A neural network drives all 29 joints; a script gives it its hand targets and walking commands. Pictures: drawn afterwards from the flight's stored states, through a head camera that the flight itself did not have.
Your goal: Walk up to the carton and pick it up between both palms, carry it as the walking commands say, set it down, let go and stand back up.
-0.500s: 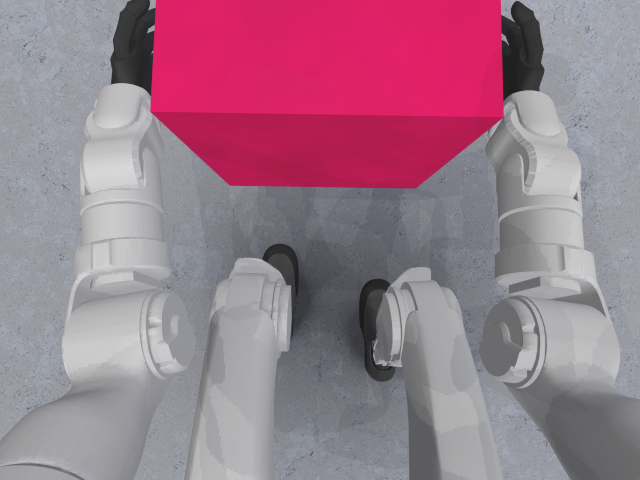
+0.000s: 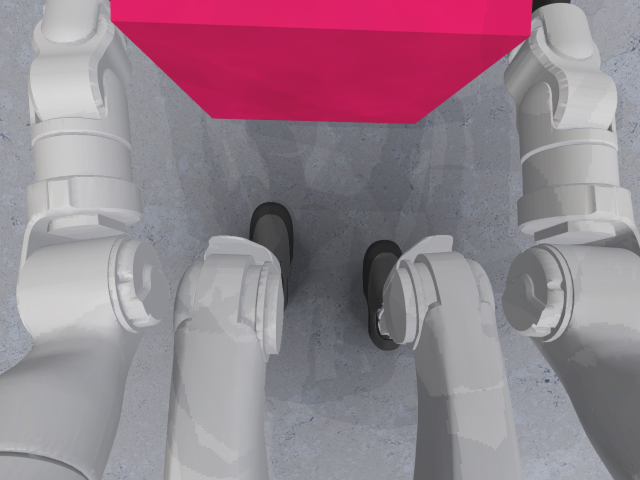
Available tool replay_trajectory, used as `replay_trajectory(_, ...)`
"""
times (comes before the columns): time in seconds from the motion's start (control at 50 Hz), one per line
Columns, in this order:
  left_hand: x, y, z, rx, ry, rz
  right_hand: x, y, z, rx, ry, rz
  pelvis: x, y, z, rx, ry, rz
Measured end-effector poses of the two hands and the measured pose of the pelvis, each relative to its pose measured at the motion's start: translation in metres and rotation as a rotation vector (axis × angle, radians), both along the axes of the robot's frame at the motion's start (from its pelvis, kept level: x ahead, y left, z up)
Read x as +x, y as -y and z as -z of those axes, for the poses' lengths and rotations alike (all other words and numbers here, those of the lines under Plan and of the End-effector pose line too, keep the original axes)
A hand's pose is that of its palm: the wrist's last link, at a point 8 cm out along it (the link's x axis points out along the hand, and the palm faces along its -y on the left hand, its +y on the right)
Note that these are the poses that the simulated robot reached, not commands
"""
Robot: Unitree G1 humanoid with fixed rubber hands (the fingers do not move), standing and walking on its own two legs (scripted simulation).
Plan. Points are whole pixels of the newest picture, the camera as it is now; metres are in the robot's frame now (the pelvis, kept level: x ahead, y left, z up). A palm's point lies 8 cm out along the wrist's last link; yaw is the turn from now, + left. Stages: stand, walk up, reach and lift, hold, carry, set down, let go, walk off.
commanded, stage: set down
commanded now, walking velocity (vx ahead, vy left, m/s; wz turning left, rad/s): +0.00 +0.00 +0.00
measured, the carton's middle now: out of the picture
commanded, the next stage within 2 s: none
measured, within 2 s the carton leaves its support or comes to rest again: neither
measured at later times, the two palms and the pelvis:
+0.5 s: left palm out of the picture +0.53 +0.25 -0.17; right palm (534, 1) +0.54 -0.14 -0.17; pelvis -0.01 +0.00 -0.02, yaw +0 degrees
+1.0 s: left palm out of the picture +0.53 +0.25 -0.17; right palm out of the picture +0.54 -0.14 -0.17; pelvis -0.01 +0.00 -0.02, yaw +0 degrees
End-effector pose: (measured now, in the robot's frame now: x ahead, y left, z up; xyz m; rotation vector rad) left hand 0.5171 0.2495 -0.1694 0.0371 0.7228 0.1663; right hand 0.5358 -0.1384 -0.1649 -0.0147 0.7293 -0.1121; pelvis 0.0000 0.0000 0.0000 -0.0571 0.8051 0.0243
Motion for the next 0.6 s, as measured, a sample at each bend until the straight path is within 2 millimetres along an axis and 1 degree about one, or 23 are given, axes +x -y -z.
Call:
replay_trajectory(0.08,0.003,0.003,0.002,0.002,0.02,-0.003,-0.003,0.002,0.007,0.009,0.011,0.004,-0.006,0.002,0.006,0.009,0.054,0.002)
replay_trajectory(0.22,0.002,0.002,0.003,0.002,0.028,-0.007,0.0,0.001,0.007,0.006,0.021,-0.003,-0.014,0.005,0.013,0.02,0.113,0.005)
replay_trajectory(0.42,0.008,-0.001,0.002,0.003,0.014,0.003,0.004,-0.001,0.005,0.01,0.007,0.005,-0.014,0.004,0.017,0.017,0.123,0.009)
replay_trajectory(0.6,0.009,-0.001,0.002,-0.003,0.013,0.001,0.004,-0.002,0.006,0.013,0.006,0.008,-0.014,0.003,0.021,0.015,0.13,0.008)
